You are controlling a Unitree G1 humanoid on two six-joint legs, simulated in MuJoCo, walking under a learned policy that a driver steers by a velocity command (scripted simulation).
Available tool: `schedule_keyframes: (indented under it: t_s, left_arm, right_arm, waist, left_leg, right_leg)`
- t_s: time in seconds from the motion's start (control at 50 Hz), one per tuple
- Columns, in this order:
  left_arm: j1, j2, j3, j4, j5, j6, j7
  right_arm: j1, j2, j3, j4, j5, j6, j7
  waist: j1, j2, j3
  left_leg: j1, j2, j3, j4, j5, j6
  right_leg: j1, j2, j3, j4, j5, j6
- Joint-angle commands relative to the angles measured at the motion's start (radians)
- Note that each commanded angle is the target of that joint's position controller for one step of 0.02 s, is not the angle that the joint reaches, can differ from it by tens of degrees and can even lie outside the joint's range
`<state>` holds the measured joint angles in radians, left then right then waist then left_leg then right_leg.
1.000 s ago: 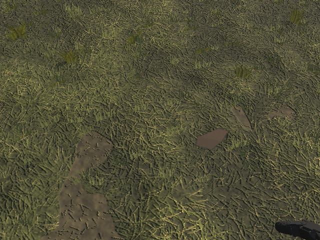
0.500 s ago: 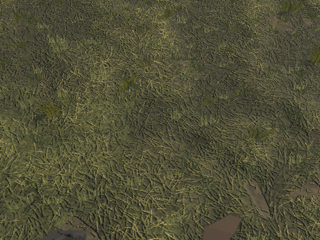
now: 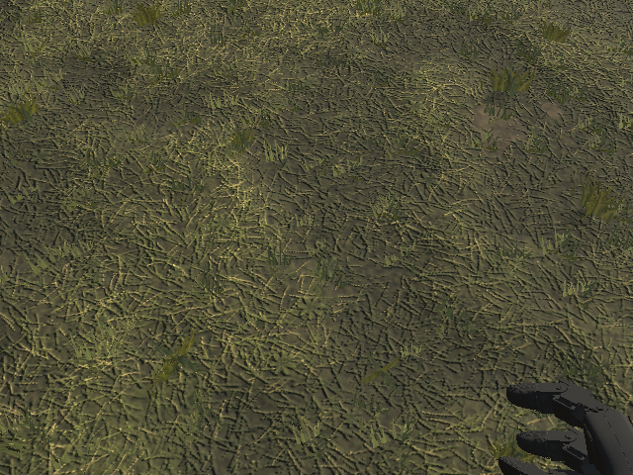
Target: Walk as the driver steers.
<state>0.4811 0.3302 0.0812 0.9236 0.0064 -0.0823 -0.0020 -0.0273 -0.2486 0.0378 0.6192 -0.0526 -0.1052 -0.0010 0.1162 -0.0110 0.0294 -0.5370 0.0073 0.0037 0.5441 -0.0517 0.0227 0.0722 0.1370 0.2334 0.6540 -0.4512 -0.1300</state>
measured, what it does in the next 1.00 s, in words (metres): walks ahead: right foot, then left foot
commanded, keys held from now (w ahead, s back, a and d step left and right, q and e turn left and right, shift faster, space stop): w+shift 0.02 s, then shift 0.98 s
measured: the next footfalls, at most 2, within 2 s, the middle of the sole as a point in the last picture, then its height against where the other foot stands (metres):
right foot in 0.34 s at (394, 471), level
left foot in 0.66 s outside the picture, level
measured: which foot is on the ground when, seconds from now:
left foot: down 0.00-0.36, up 0.38-0.64, down 0.66-1.00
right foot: up 0.00-0.32, down 0.34-1.00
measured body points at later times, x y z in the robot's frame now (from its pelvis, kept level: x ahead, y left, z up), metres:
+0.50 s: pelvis +0.33 +0.01 +0.02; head +0.37 +0.00 +0.47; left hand +0.48 +0.23 -0.11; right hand +0.35 -0.24 -0.13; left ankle +0.27 +0.15 -0.65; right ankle +0.42 -0.06 -0.71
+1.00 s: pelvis +0.38 +0.04 +0.03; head +0.38 +0.04 +0.48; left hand +0.41 +0.29 -0.12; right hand +0.41 -0.20 -0.12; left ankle +0.39 +0.15 -0.71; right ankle +0.42 -0.06 -0.71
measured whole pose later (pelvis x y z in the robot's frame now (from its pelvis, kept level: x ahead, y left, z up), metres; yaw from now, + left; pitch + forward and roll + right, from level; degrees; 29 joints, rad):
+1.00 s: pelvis +0.38 +0.04 +0.03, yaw -4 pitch -1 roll +0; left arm 0.29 0.20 0.01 1.08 0.01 0.00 0.03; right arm 0.26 -0.19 0.00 1.04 -0.01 0.00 -0.03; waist 0.01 0.00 0.01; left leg -0.17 -0.02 -0.01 0.41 -0.22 0.02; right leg -0.23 0.04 0.02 0.39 -0.13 -0.03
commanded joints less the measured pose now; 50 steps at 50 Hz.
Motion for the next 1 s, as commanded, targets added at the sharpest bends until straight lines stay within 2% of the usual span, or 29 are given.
schedule_keyframes:
  t_s: [0.02, 0.04, 0.06, 0.08, 0.12, 0.16, 0.2, 0.22, 0.26, 0.32, 0.34, 0.36, 0.38, 0.4, 0.42, 0.44, 0.46, 0.48, 0.52, 0.56, 0.64, 0.66, 0.68, 0.7, 0.72, 0.74, 0.78, 0.86, 1.0]
  left_arm:
    - [0.058, 0.030, -0.023, -0.103, -0.016, -0.023, 0.006]
    - [-0.077, 0.061, -0.018, -0.110, -0.001, -0.016, 0.010]
    - [-0.168, 0.060, -0.021, -0.124, 0.014, -0.012, 0.006]
    - [-0.223, 0.042, -0.024, -0.139, 0.020, -0.006, 0.001]
    - [-0.213, -0.006, -0.035, -0.165, 0.032, 0.013, -0.008]
    - [-0.231, -0.015, -0.041, -0.186, 0.040, 0.025, -0.013]
    - [-0.281, -0.035, -0.061, -0.222, 0.035, 0.020, -0.031]
    - [-0.304, -0.049, -0.072, -0.221, 0.025, 0.016, -0.041]
    - [-0.289, -0.040, -0.075, -0.198, 0.017, 0.018, -0.047]
    - [-0.155, 0.022, -0.057, -0.121, 0.055, 0.011, -0.027]
    - [-0.110, 0.053, -0.050, -0.102, 0.068, 0.000, -0.019]
    - [-0.061, 0.128, -0.035, -0.104, 0.079, -0.007, -0.011]
    - [-0.051, 0.107, -0.036, -0.113, 0.032, 0.001, -0.008]
    - [-0.111, 0.066, -0.040, -0.132, -0.017, 0.009, -0.009]
    - [-0.202, 0.026, -0.051, -0.141, -0.021, 0.013, 0.000]
    - [-0.256, -0.024, -0.068, -0.136, -0.011, 0.016, 0.009]
    - [-0.296, -0.038, -0.075, -0.131, -0.007, 0.020, 0.019]
    - [-0.282, -0.039, -0.079, -0.116, 0.006, 0.020, 0.021]
    - [-0.275, -0.022, -0.075, -0.091, 0.019, 0.015, 0.017]
    - [-0.278, -0.016, -0.071, -0.073, 0.025, 0.015, 0.013]
    - [-0.304, -0.011, -0.065, -0.050, 0.007, 0.046, 0.012]
    - [-0.285, -0.027, -0.067, -0.044, 0.008, 0.054, 0.012]
    - [-0.259, -0.042, -0.068, -0.040, 0.009, 0.062, 0.011]
    - [-0.199, -0.068, -0.068, -0.016, -0.004, 0.079, 0.012]
    - [-0.198, -0.055, -0.065, 0.008, 0.001, 0.086, 0.015]
    - [-0.189, -0.055, -0.062, 0.021, 0.006, 0.085, 0.015]
    - [-0.171, -0.033, -0.055, 0.048, 0.011, 0.077, 0.015]
    - [-0.179, -0.046, -0.058, 0.086, 0.004, 0.066, 0.023]
    - [-0.167, -0.053, -0.060, 0.138, 0.003, 0.073, 0.034]
  right_arm:
    - [0.505, -0.307, -0.134, 0.090, -0.004, 0.010, -0.008]
    - [0.396, -0.206, -0.117, 0.080, 0.003, 0.007, -0.001]
    - [0.357, -0.142, -0.104, 0.094, 0.002, 0.000, 0.005]
    - [0.371, -0.113, -0.094, 0.122, -0.004, -0.008, 0.006]
    - [0.444, -0.072, -0.077, 0.194, 0.019, -0.028, 0.012]
    - [0.412, -0.083, -0.075, 0.219, 0.042, -0.039, 0.016]
    - [0.304, -0.118, -0.078, 0.209, 0.045, -0.031, 0.012]
    - [0.307, -0.120, -0.080, 0.216, 0.048, -0.030, 0.014]
    - [0.350, -0.146, -0.086, 0.238, 0.061, -0.031, 0.021]
    - [0.381, -0.165, -0.090, 0.264, 0.073, -0.018, 0.010]
    - [0.417, -0.173, -0.090, 0.273, 0.073, -0.008, 0.004]
    - [0.506, -0.131, -0.082, 0.262, 0.075, 0.004, -0.003]
    - [0.682, -0.056, -0.065, 0.292, 0.106, 0.031, -0.015]
    - [0.651, -0.119, -0.074, 0.305, 0.075, 0.051, -0.023]
    - [0.568, -0.118, -0.075, 0.290, 0.058, 0.060, -0.022]
    - [0.501, -0.107, -0.073, 0.281, 0.042, 0.068, -0.022]
    - [0.480, -0.094, -0.068, 0.274, 0.037, 0.080, -0.018]
    - [0.480, -0.086, -0.069, 0.287, 0.026, 0.094, -0.016]
    - [0.501, -0.035, -0.057, 0.303, 0.037, 0.113, -0.017]
    - [0.464, -0.021, -0.051, 0.308, 0.044, 0.122, -0.022]
    - [0.403, -0.017, -0.049, 0.324, 0.030, 0.137, -0.027]
    - [0.370, -0.045, -0.051, 0.314, 0.015, 0.133, -0.028]
    - [0.345, -0.093, -0.055, 0.296, 0.003, 0.124, -0.032]
    - [0.286, -0.126, -0.064, 0.303, 0.025, 0.120, -0.029]
    - [0.238, -0.078, -0.054, 0.300, 0.032, 0.113, -0.026]
    - [0.232, -0.065, -0.052, 0.308, 0.037, 0.105, -0.026]
    - [0.261, -0.059, -0.054, 0.328, 0.044, 0.098, -0.031]
    - [0.310, -0.047, -0.059, 0.363, 0.045, 0.097, -0.032]
    - [0.328, -0.032, -0.056, 0.406, 0.044, 0.096, -0.036]
  waist:
    - [-0.215, 0.316, -0.465]
    - [-0.204, 0.160, -0.244]
    - [-0.199, 0.025, -0.133]
    - [-0.186, -0.010, -0.075]
    - [-0.141, 0.067, -0.052]
    - [-0.098, 0.100, -0.036]
    - [-0.054, 0.133, -0.019]
    - [-0.069, 0.147, -0.035]
    - [-0.069, 0.146, -0.065]
    - [-0.013, 0.074, -0.091]
    - [0.000, 0.042, -0.104]
    - [-0.012, -0.128, -0.197]
    - [-0.066, -0.241, -0.448]
    - [-0.067, -0.085, -0.433]
    - [-0.088, -0.060, -0.304]
    - [-0.111, -0.027, -0.191]
    - [-0.141, -0.039, -0.146]
    - [-0.146, -0.042, -0.120]
    - [-0.172, -0.053, -0.151]
    - [-0.166, -0.077, -0.169]
    - [-0.177, -0.071, -0.118]
    - [-0.163, -0.023, -0.072]
    - [-0.138, 0.050, -0.025]
    - [-0.086, 0.185, 0.018]
    - [-0.078, 0.159, 0.057]
    - [-0.073, 0.145, 0.062]
    - [-0.084, 0.106, 0.042]
    - [-0.113, 0.024, 0.016]
    - [-0.113, 0.007, 0.008]
  left_leg:
    - [1.004, 0.431, -0.924, -0.212, -0.537, 0.259]
    - [0.838, 0.375, -0.728, -0.233, -0.411, 0.237]
    - [0.688, 0.339, -0.559, -0.216, -0.091, 0.228]
    - [0.603, 0.303, -0.430, -0.199, 0.241, 0.212]
    - [0.536, 0.272, -0.290, -0.204, 0.596, 0.192]
    - [0.471, 0.229, -0.183, -0.248, 0.660, 0.154]
    - [0.317, 0.140, -0.027, -0.295, 0.648, 0.115]
    - [0.256, 0.095, 0.023, -0.301, 0.597, 0.096]
    - [0.222, 0.109, 0.007, -0.287, 0.504, 0.086]
    - [0.301, 0.101, 0.006, -0.054, 0.540, 0.045]
    - [0.299, 0.065, 0.024, 0.106, 0.410, 0.029]
    - [0.202, -0.017, 0.083, 0.436, -0.098, 0.001]
    - [0.131, -0.105, -0.018, 0.744, -0.616, -0.014]
    - [0.098, -0.070, -0.107, 0.751, -0.576, -0.012]
    - [0.054, -0.035, -0.102, 0.716, -0.534, -0.015]
    - [0.055, 0.001, -0.092, 0.629, -0.498, -0.019]
    - [0.106, 0.023, -0.088, 0.539, -0.472, -0.027]
    - [0.195, 0.014, -0.066, 0.486, -0.440, -0.031]
    - [0.291, 0.004, -0.043, 0.373, -0.405, -0.038]
    - [0.340, 0.001, -0.022, 0.227, -0.331, -0.037]
    - [0.482, -0.004, -0.002, -0.027, -0.143, -0.015]
    - [0.490, 0.049, -0.073, -0.103, -0.136, 0.002]
    - [0.449, 0.156, -0.194, -0.206, -0.200, 0.024]
    - [0.201, 0.202, -0.246, -0.281, -0.372, 0.064]
    - [0.095, 0.178, -0.241, -0.329, -0.465, 0.049]
    - [0.087, 0.146, -0.213, -0.326, -0.452, 0.027]
    - [0.161, 0.106, -0.168, -0.297, -0.350, 0.016]
    - [0.292, 0.090, -0.137, -0.241, -0.216, 0.032]
    - [0.300, 0.082, -0.122, -0.236, -0.172, 0.035]
  right_leg:
    - [-0.753, -0.022, -0.089, 0.817, 0.027, 0.024]
    - [-0.817, -0.093, -0.094, 0.790, 0.121, 0.027]
    - [-0.795, -0.111, -0.106, 0.747, 0.152, 0.040]
    - [-0.780, -0.118, -0.112, 0.717, 0.121, 0.049]
    - [-0.761, -0.120, -0.108, 0.628, 0.060, 0.070]
    - [-0.730, -0.112, -0.127, 0.450, 0.071, 0.086]
    - [-0.572, -0.105, -0.206, 0.140, 0.245, 0.097]
    - [-0.444, -0.086, -0.258, 0.007, 0.400, 0.098]
    - [-0.268, -0.064, -0.275, -0.064, 0.580, 0.086]
    - [-0.138, -0.069, -0.251, -0.146, 0.633, 0.032]
    - [-0.088, -0.122, -0.219, -0.184, 0.774, 0.014]
    - [0.058, -0.376, -0.017, -0.096, 1.423, -0.070]
    - [0.235, -0.587, 0.226, -0.055, 1.783, -0.248]
    - [0.157, -0.543, 0.202, -0.099, 1.650, -0.249]
    - [0.042, -0.492, 0.140, -0.162, 1.424, -0.226]
    - [-0.084, -0.443, 0.089, -0.215, 1.280, -0.185]
    - [-0.188, -0.408, 0.037, -0.263, 1.178, -0.153]
    - [-0.281, -0.376, -0.007, -0.283, 1.200, -0.129]
    - [-0.332, -0.352, -0.064, -0.299, 1.172, -0.121]
    - [-0.343, -0.324, -0.085, -0.312, 1.020, -0.096]
    - [-0.492, -0.268, -0.073, -0.347, 0.324, -0.014]
    - [-0.550, -0.244, -0.062, -0.352, 0.122, 0.031]
    - [-0.571, -0.198, -0.084, -0.304, 0.033, 0.067]
    - [-0.397, -0.125, -0.163, -0.280, 0.114, 0.082]
    - [-0.280, -0.134, -0.160, -0.258, 0.208, 0.090]
    - [-0.244, -0.146, -0.148, -0.267, 0.256, 0.090]
    - [-0.250, -0.175, -0.120, -0.292, 0.285, 0.087]
    - [-0.306, -0.188, -0.107, -0.332, 0.280, 0.089]
    - [-0.267, -0.198, -0.106, -0.334, 0.309, 0.086]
